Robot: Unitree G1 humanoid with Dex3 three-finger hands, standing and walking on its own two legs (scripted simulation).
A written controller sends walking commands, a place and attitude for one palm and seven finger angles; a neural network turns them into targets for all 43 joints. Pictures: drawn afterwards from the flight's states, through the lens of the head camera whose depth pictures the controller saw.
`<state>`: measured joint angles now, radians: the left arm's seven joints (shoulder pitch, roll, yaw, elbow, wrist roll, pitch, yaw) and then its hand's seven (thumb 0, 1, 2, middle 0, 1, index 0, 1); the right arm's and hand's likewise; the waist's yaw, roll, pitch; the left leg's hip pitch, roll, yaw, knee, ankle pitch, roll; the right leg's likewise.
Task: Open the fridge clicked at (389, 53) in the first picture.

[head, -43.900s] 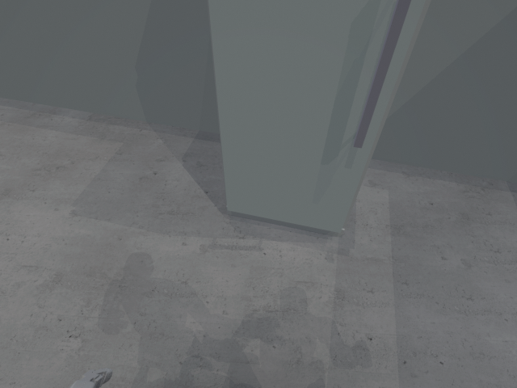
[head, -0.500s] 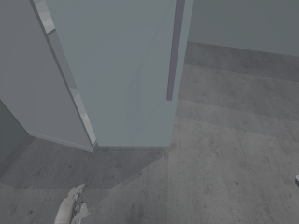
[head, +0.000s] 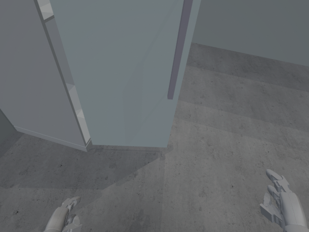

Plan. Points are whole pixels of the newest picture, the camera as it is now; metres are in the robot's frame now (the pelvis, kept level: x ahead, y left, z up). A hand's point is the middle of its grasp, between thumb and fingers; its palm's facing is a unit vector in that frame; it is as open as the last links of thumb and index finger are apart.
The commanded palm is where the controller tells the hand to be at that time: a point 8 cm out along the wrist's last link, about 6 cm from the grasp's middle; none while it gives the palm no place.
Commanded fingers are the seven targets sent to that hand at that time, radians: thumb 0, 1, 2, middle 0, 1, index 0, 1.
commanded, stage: let the arm hang, fingers relaxed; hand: right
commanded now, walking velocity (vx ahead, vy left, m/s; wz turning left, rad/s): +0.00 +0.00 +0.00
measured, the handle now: (177, 49) +0.76 -0.05 +0.11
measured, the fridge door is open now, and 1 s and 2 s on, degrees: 74 74 74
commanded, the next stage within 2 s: look to check the result in 0.98 s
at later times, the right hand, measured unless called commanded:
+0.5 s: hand out of the picture +0.01 -0.21 -0.16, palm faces +0.02 +0.96 -0.29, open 7.3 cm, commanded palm none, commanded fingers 0.00 -0.90 -0.90 0.20 0.30 0.20 0.30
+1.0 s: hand out of the picture +0.11 -0.18 -0.15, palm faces -0.01 +0.97 -0.23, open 7.4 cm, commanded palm none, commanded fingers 0.00 -0.90 -0.90 0.20 0.30 0.20 0.30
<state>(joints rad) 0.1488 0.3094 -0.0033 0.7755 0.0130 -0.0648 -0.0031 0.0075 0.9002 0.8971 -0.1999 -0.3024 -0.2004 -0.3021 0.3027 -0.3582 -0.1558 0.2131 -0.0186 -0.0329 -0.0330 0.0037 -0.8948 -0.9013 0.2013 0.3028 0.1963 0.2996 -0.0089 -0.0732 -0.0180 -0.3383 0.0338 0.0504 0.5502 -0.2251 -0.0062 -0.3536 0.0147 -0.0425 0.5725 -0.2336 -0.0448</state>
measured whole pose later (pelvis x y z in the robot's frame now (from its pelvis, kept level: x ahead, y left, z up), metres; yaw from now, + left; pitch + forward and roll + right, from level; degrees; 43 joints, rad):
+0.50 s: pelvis +0.00 +0.01 +0.01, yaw -1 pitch +0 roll +1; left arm 0.29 0.22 0.02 1.03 0.03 0.03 0.02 0.01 0.90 0.90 -0.20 -0.30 -0.20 -0.30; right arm 0.27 -0.25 -0.03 1.06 -0.03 0.02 -0.01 0.01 -0.92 -0.90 0.20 0.30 0.20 0.30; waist 0.00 -0.03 0.04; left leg -0.28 0.01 0.08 0.48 -0.20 0.01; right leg -0.32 0.00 -0.02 0.53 -0.22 -0.02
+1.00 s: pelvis +0.03 +0.02 +0.01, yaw +0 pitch -1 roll +0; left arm 0.16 0.23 0.00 1.09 0.03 0.00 0.02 0.00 0.91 0.90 -0.20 -0.30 -0.20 -0.30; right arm 0.13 -0.21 0.00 1.10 -0.02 -0.01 -0.01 0.00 -0.90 -0.90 0.20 0.30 0.20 0.30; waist 0.00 0.00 0.02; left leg -0.18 0.02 0.06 0.39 -0.20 0.01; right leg -0.19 0.00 -0.03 0.39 -0.20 -0.02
